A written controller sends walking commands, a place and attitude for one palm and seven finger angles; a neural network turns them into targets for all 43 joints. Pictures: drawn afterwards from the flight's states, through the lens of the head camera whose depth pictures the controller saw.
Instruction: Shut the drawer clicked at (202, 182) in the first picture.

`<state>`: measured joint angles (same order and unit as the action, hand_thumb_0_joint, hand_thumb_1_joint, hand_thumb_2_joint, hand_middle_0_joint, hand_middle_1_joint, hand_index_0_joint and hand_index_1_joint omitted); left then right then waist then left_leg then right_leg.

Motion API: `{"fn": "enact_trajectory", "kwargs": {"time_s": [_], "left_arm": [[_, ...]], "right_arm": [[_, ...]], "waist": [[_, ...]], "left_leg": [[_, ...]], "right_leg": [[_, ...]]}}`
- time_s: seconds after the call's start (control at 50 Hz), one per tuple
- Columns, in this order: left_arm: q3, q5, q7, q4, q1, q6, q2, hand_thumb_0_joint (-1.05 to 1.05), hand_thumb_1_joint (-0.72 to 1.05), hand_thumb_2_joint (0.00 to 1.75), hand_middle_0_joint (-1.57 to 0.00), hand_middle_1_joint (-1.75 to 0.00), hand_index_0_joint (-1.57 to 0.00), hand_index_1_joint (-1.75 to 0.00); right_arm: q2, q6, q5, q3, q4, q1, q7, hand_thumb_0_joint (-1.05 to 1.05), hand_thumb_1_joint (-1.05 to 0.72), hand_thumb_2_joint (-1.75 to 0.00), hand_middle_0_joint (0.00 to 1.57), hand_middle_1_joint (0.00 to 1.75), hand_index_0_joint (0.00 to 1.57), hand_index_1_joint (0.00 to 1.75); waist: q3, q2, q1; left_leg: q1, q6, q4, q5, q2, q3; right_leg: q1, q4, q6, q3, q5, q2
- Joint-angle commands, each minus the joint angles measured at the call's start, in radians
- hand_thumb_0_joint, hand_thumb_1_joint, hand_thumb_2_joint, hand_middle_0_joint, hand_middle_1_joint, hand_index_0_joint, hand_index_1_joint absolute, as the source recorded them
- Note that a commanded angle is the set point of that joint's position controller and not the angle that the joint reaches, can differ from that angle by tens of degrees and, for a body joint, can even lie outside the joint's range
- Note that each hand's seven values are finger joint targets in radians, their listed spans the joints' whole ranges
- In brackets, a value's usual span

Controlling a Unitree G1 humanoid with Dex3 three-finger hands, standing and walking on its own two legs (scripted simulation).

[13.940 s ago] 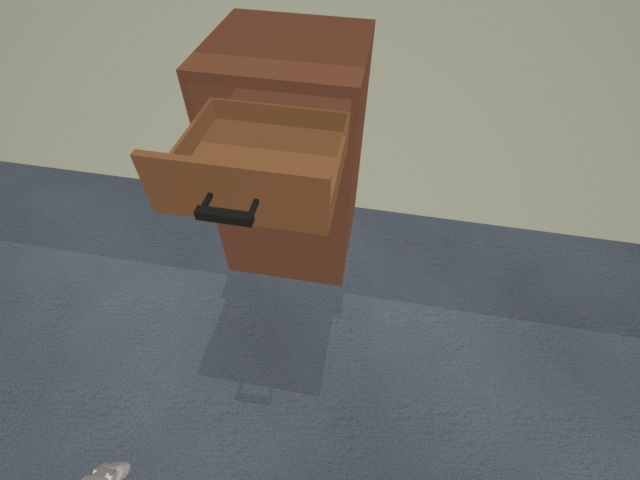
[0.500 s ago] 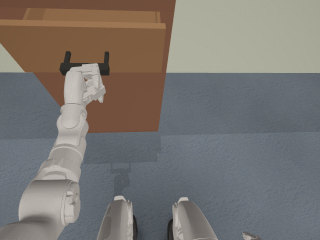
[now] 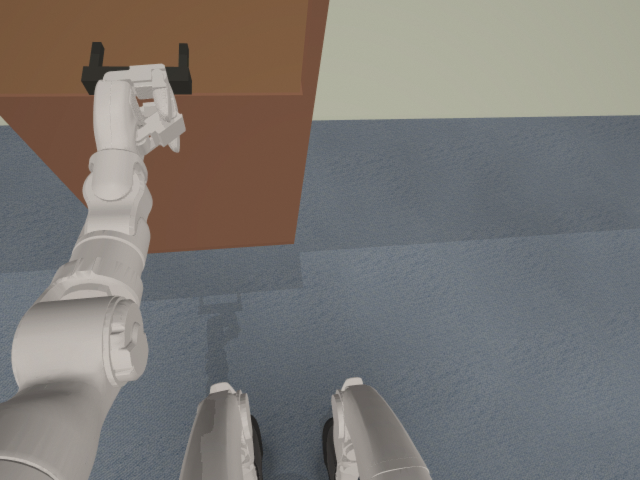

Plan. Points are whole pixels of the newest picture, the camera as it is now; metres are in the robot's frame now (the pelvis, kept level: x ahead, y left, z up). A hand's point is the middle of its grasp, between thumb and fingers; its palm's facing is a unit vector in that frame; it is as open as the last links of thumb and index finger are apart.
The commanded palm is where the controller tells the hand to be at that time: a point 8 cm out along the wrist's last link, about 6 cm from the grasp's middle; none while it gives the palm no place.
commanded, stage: push the drawer shut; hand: left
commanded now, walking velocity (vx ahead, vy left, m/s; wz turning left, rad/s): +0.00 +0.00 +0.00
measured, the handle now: (140, 66) +0.61 +0.17 +0.05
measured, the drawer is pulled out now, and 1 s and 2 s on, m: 0.00 0.00 0.00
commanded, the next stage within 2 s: pull the fist back off the drawer in 0.18 s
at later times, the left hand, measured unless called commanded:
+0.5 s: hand (175, 117) +0.54 +0.12 +0.05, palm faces +0.02 -1.00 -0.07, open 2.7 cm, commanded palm +0.54 +0.14 +0.06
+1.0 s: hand (174, 128) +0.52 +0.12 +0.05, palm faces +0.04 -1.00 -0.05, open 3.3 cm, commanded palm +0.49 +0.16 +0.06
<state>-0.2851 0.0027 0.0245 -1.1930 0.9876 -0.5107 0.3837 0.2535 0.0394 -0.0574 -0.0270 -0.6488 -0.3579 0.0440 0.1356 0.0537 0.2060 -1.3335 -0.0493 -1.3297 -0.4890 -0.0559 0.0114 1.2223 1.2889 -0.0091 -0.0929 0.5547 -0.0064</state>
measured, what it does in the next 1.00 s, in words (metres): stands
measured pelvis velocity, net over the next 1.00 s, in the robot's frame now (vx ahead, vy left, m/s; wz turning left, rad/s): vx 0.02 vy -0.01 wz -0.01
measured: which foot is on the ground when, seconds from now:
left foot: down 0.00-1.00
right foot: down 0.00-1.00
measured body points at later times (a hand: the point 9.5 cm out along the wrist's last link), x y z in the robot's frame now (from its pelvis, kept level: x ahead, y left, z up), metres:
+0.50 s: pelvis -0.02 +0.00 -0.01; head +0.15 +0.04 +0.40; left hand +0.53 +0.18 +0.06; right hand -0.03 -0.26 -0.11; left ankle +0.06 +0.09 -0.60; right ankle +0.02 -0.12 -0.60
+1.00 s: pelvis +0.02 -0.01 +0.01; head +0.17 +0.00 +0.44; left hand +0.51 +0.18 +0.06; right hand +0.04 -0.26 -0.11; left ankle +0.06 +0.09 -0.60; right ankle +0.02 -0.12 -0.60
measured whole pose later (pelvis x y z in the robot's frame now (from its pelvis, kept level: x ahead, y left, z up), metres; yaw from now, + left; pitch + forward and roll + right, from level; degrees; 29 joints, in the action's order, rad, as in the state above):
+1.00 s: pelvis +0.02 -0.01 +0.01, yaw -1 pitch +27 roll -3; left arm -0.29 -0.04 0.02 -1.03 0.80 -0.48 0.33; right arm 0.24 0.08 -0.03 -0.02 -0.61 -0.35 0.06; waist 0.15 0.05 0.17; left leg -1.24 -0.04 -1.27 -0.50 -0.07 0.03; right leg 1.14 1.24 -0.02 -0.07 0.56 -0.02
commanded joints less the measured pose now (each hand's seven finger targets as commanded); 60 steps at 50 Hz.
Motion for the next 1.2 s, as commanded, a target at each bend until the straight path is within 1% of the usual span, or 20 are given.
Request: {"fn": "enact_trajectory", "kwargs": {"time_s": [0.0, 0.12, 0.26, 0.3, 0.36, 0.46, 0.48, 0.54, 0.6, 0.64, 0.68, 0.76, 0.8, 0.84, 0.86, 0.92, 1.06, 1.12, 1.14, 1.18], "left_arm": [[-0.019, -0.001, -0.032, 0.240, 0.645, -0.046, 0.189, 0.00, 0.90, 0.90, -1.40, -1.60, -1.40, -1.60], [-0.009, 0.020, -0.055, 0.231, 0.744, -0.035, 0.221, 0.00, 0.90, 0.90, -1.40, -1.60, -1.40, -1.60], [0.050, 0.034, -0.069, 0.215, 0.830, -0.025, 0.199, 0.00, 0.90, 0.90, -1.40, -1.60, -1.40, -1.60], [0.053, 0.033, -0.073, 0.205, 0.822, -0.018, 0.193, 0.00, 0.90, 0.90, -1.40, -1.60, -1.40, -1.60], [0.046, 0.030, -0.073, 0.216, 0.826, -0.015, 0.197, 0.00, 0.90, 0.90, -1.40, -1.60, -1.40, -1.60], [0.047, 0.020, -0.073, 0.189, 0.787, -0.002, 0.168, 0.00, 0.90, 0.90, -1.40, -1.60, -1.40, -1.60], [0.028, 0.023, -0.073, 0.182, 0.769, 0.000, 0.194, 0.00, 0.90, 0.90, -1.40, -1.60, -1.40, -1.60], [0.024, 0.013, -0.069, 0.198, 0.740, -0.003, 0.186, 0.00, 0.90, 0.90, -1.40, -1.60, -1.40, -1.60], [0.015, 0.002, -0.060, 0.202, 0.675, -0.004, 0.176, 0.00, 0.90, 0.90, -1.40, -1.60, -1.40, -1.60], [0.022, -0.004, -0.052, 0.212, 0.623, -0.011, 0.152, 0.00, 0.90, 0.90, -1.40, -1.60, -1.40, -1.60], [-0.006, -0.013, -0.045, 0.241, 0.565, -0.017, 0.172, 0.00, 0.90, 0.90, -1.40, -1.60, -1.40, -1.60], [-0.016, -0.036, -0.029, 0.281, 0.423, -0.024, 0.147, 0.00, 0.90, 0.90, -1.40, -1.60, -1.40, -1.60], [-0.054, -0.037, -0.023, 0.303, 0.342, -0.027, 0.188, 0.00, 0.90, 0.90, -1.40, -1.60, -1.40, -1.60], [-0.036, -0.042, -0.015, 0.343, 0.273, -0.035, 0.150, 0.00, 0.90, 0.90, -1.40, -1.60, -1.40, -1.60], [-0.025, -0.045, -0.010, 0.345, 0.226, -0.033, 0.126, 0.00, 0.90, 0.90, -1.40, -1.60, -1.40, -1.60], [-0.048, -0.050, -0.007, 0.352, 0.198, -0.032, 0.148, 0.00, 0.90, 0.90, -1.40, -1.60, -1.40, -1.60], [0.032, -0.077, 0.028, 0.442, 0.178, -0.071, 0.042, 0.00, 0.90, 0.90, -1.40, -1.60, -1.40, -1.60], [-0.022, -0.103, 0.045, 0.655, -0.035, -0.053, 0.117, 0.00, 0.90, 0.90, -1.40, -1.60, -1.40, -1.60], [0.001, -0.118, 0.056, 0.733, -0.099, -0.038, 0.097, 0.00, 0.90, 0.90, -1.40, -1.60, -1.40, -1.60], [0.039, -0.149, 0.070, 0.876, -0.245, 0.011, 0.049, 0.00, 0.90, 0.90, -1.40, -1.60, -1.40, -1.60]], "right_arm": [[0.193, -0.002, -0.001, 0.064, 0.033, -0.190, -0.012, 0.00, -0.90, -0.90, 0.20, 0.30, 0.20, 0.30], [0.201, -0.008, -0.005, 0.055, 0.018, -0.198, -0.020, 0.00, -0.90, -0.90, 0.20, 0.30, 0.20, 0.30], [0.210, -0.033, -0.005, 0.046, 0.008, -0.192, -0.029, 0.00, -0.90, -0.90, 0.20, 0.30, 0.20, 0.30], [0.213, -0.038, -0.007, 0.045, 0.010, -0.191, -0.030, 0.00, -0.90, -0.90, 0.20, 0.30, 0.20, 0.30], [0.216, -0.046, -0.009, 0.044, 0.011, -0.190, -0.027, 0.00, -0.90, -0.90, 0.20, 0.30, 0.20, 0.30], [0.218, -0.048, -0.008, 0.047, 0.010, -0.188, -0.018, 0.00, -0.90, -0.90, 0.20, 0.30, 0.20, 0.30], [0.220, -0.047, -0.009, 0.046, 0.014, -0.188, -0.017, 0.00, -0.90, -0.90, 0.20, 0.30, 0.20, 0.30], [0.216, -0.047, -0.008, 0.045, 0.021, -0.183, -0.013, 0.00, -0.90, -0.90, 0.20, 0.30, 0.20, 0.30], [0.213, -0.041, -0.003, 0.049, 0.029, -0.174, -0.010, 0.00, -0.90, -0.90, 0.20, 0.30, 0.20, 0.30], [0.208, -0.039, -0.001, 0.050, 0.039, -0.175, -0.005, 0.00, -0.90, -0.90, 0.20, 0.30, 0.20, 0.30], [0.204, -0.028, 0.002, 0.055, 0.044, -0.171, -0.002, 0.00, -0.90, -0.90, 0.20, 0.30, 0.20, 0.30], [0.190, -0.010, 0.012, 0.060, 0.064, -0.159, 0.005, 0.00, -0.90, -0.90, 0.20, 0.30, 0.20, 0.30], [0.184, 0.004, 0.017, 0.063, 0.075, -0.156, 0.005, 0.00, -0.90, -0.90, 0.20, 0.30, 0.20, 0.30], [0.172, 0.013, 0.020, 0.064, 0.089, -0.149, 0.009, 0.00, -0.90, -0.90, 0.20, 0.30, 0.20, 0.30], [0.168, 0.019, 0.026, 0.068, 0.093, -0.141, 0.011, 0.00, -0.90, -0.90, 0.20, 0.30, 0.20, 0.30], [0.165, 0.033, 0.030, 0.073, 0.089, -0.145, 0.004, 0.00, -0.90, -0.90, 0.20, 0.30, 0.20, 0.30], [0.154, 0.032, 0.032, 0.087, 0.074, -0.131, 0.002, 0.00, -0.90, -0.90, 0.20, 0.30, 0.20, 0.30], [0.159, 0.042, 0.048, 0.095, 0.133, -0.108, 0.002, 0.00, -0.90, -0.90, 0.20, 0.30, 0.20, 0.30], [0.156, 0.039, 0.054, 0.094, 0.154, -0.101, 0.003, 0.00, -0.90, -0.90, 0.20, 0.30, 0.20, 0.30], [0.142, 0.040, 0.073, 0.096, 0.183, -0.082, 0.006, 0.00, -0.90, -0.90, 0.20, 0.30, 0.20, 0.30]], "waist": [[0.547, 0.141, 0.086], [0.523, 0.157, 0.117], [0.516, 0.229, 0.152], [0.505, 0.213, 0.150], [0.537, 0.244, 0.135], [0.518, 0.201, 0.130], [0.515, 0.199, 0.116], [0.524, 0.198, 0.104], [0.512, 0.150, 0.089], [0.526, 0.168, 0.072], [0.549, 0.148, 0.044], [0.562, 0.099, 0.013], [0.562, 0.054, -0.011], [0.568, 0.069, -0.029], [0.553, 0.048, -0.030], [0.493, -0.020, -0.021], [0.525, 0.053, -0.014], [0.701, 0.110, -0.113], [0.734, 0.137, -0.127], [0.725, 0.114, -0.143]], "left_leg": [[0.599, 0.016, 0.148, 0.192, 0.013, -0.147], [0.569, 0.014, 0.156, 0.090, 0.011, -0.164], [0.605, 0.022, 0.187, -0.022, 0.004, -0.209], [0.595, 0.022, 0.194, -0.054, 0.004, -0.217], [0.617, 0.025, 0.196, -0.050, 0.005, -0.225], [0.598, 0.024, 0.197, -0.068, 0.003, -0.231], [0.579, 0.025, 0.198, -0.072, 0.005, -0.225], [0.570, 0.022, 0.194, -0.057, 0.010, -0.208], [0.540, 0.019, 0.190, -0.052, 0.013, -0.187], [0.560, 0.020, 0.194, -0.008, 0.014, -0.180], [0.563, 0.022, 0.186, 0.050, 0.017, -0.159], [0.544, 0.017, 0.172, 0.148, 0.023, -0.108], [0.496, 0.013, 0.168, 0.178, 0.027, -0.080], [0.514, 0.013, 0.174, 0.228, 0.030, -0.070], [0.513, 0.013, 0.175, 0.238, 0.030, -0.061], [0.457, 0.007, 0.169, 0.252, 0.033, -0.044], [0.600, 0.015, 0.155, 0.405, 0.032, -0.050], [0.752, 0.026, 0.212, 0.560, 0.033, -0.041], [0.811, 0.027, 0.228, 0.630, 0.034, -0.040], [0.869, 0.024, 0.265, 0.708, 0.034, -0.033]], "right_leg": [[-0.006, -0.182, -0.016, 0.035, -0.160, -0.045], [0.034, -0.180, -0.016, 0.034, -0.109, -0.047], [0.127, -0.170, -0.019, 0.028, -0.067, -0.041], [0.124, -0.171, -0.020, 0.027, -0.055, -0.039], [0.128, -0.163, -0.022, 0.024, -0.061, -0.035], [0.121, -0.166, -0.020, 0.022, -0.055, -0.034], [0.106, -0.165, -0.022, 0.022, -0.050, -0.035], [0.077, -0.171, -0.023, 0.028, -0.050, -0.036], [0.040, -0.185, -0.021, 0.032, -0.046, -0.039], [0.026, -0.182, -0.024, 0.030, -0.064, -0.039], [-0.022, -0.188, -0.025, 0.032, -0.087, -0.042], [-0.127, -0.214, -0.021, 0.047, -0.140, -0.047], [-0.212, -0.226, -0.017, 0.062, -0.172, -0.048], [-0.244, -0.220, -0.019, 0.063, -0.224, -0.049], [-0.256, -0.229, -0.016, 0.067, -0.245, -0.048], [-0.308, -0.236, -0.006, 0.079, -0.303, -0.048], [-0.269, -0.215, -0.009, 0.065, -0.439, -0.045], [-0.435, -0.235, -0.018, 0.068, -0.572, -0.043], [-0.469, -0.241, -0.019, 0.065, -0.627, -0.043], [-0.549, -0.289, -0.013, 0.059, -0.713, -0.042]]}}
